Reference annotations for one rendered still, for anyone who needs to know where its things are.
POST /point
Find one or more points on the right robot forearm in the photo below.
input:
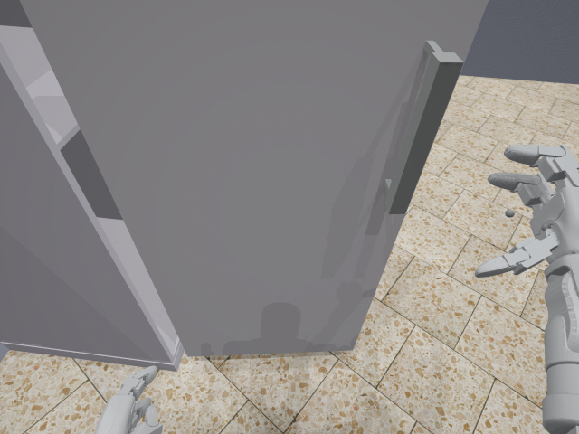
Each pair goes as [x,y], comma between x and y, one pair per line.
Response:
[560,408]

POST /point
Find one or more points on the fridge door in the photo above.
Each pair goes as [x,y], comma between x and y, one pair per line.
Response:
[246,144]

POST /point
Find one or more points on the robot right hand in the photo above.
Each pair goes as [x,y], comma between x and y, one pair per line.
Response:
[559,167]

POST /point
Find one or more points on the robot left hand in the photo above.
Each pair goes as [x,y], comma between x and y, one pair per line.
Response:
[122,413]

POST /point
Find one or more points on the handle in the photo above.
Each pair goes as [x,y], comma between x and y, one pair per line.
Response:
[438,83]

